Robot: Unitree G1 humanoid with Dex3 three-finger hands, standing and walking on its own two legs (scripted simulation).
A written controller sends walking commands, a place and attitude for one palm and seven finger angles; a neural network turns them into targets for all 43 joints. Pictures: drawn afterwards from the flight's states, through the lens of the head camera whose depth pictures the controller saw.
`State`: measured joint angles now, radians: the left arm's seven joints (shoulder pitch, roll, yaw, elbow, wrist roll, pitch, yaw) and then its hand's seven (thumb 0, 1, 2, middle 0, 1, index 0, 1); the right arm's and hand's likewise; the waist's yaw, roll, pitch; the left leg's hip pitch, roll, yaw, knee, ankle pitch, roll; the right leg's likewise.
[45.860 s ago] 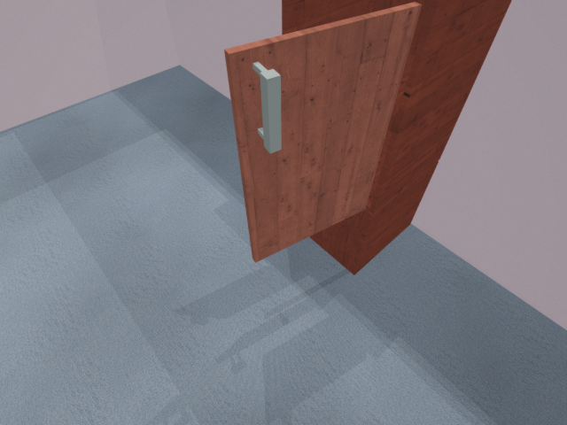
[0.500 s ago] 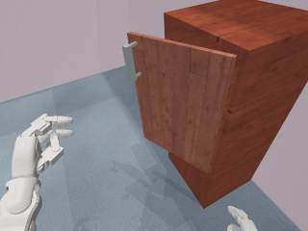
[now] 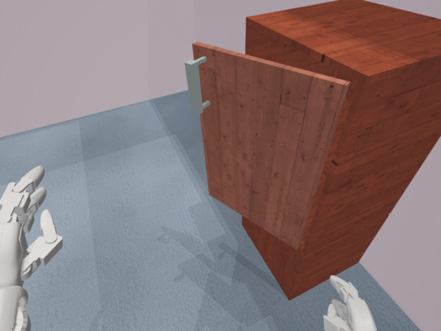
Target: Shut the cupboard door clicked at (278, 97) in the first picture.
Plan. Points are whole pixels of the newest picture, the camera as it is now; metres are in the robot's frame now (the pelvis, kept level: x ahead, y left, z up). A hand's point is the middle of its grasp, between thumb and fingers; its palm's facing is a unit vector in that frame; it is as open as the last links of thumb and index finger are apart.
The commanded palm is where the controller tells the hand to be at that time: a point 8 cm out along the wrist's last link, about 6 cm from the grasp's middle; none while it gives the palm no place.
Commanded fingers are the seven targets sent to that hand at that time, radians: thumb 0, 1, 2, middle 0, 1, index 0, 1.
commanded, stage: draw the hand back to the body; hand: left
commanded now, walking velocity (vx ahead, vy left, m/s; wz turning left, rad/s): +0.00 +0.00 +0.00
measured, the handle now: (199, 85) +0.66 +0.14 +0.15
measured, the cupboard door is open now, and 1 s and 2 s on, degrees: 25 25 25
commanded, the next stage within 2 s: step back with the hand held close in 0.06 s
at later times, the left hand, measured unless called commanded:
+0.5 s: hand (51, 233) +0.20 +0.28 +0.14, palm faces +0.34 -0.81 -0.48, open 7.4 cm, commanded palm +0.14 +0.33 +0.17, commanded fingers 0.00 0.90 0.90 -0.20 -0.30 -0.20 -0.30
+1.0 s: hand (4, 295) +0.11 +0.28 +0.15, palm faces +0.37 -0.79 -0.48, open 7.4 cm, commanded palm +0.05 +0.33 +0.17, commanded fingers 0.00 0.90 0.90 -0.20 -0.30 -0.20 -0.30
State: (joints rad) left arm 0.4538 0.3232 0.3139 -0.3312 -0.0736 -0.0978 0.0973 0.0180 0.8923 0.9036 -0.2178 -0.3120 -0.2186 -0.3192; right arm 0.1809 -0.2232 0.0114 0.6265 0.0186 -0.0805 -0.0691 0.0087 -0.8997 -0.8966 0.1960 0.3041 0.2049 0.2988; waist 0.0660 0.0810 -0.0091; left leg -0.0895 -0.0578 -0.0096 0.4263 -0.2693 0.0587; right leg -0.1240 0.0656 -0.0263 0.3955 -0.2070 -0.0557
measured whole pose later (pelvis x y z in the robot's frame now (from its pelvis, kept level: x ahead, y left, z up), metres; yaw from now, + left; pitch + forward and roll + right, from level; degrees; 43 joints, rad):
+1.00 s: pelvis -0.10 +0.03 -0.02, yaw -2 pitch +0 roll -1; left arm 0.54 0.42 0.44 -0.53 -0.02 -0.22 0.12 0.02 0.89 0.90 -0.21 -0.30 -0.21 -0.31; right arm 0.24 -0.22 0.01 0.54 0.02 -0.01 -0.07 0.01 -0.90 -0.90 0.20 0.30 0.21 0.30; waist -0.01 0.00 0.01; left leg -0.43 -0.06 0.06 0.65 -0.22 0.11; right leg -0.40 0.05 0.02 0.65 -0.25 0.00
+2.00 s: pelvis -0.30 +0.05 -0.02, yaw -5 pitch -1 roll +0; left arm 0.41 0.38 0.48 -0.32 -0.05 -0.19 0.18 0.01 0.89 0.90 -0.21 -0.30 -0.21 -0.31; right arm 0.31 -0.30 -0.05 0.69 0.02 -0.04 -0.09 0.01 -0.90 -0.90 0.19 0.30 0.20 0.30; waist -0.02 0.00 -0.10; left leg -0.40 -0.03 0.08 0.65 -0.24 0.08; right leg -0.13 -0.02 0.01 0.67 -0.46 0.01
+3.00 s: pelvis -0.36 +0.06 -0.03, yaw -3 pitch -3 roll +0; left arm 0.33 0.18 -0.02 0.68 0.03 0.08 -0.01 0.01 0.91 0.90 -0.20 -0.30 -0.20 -0.30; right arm 0.23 -0.30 -0.03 0.83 -0.03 0.05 0.00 0.00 -0.90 -0.90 0.19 0.30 0.20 0.30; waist -0.04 0.02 0.00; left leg -0.40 0.05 0.01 0.68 -0.24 -0.01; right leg -0.24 -0.04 -0.05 0.71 -0.43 0.01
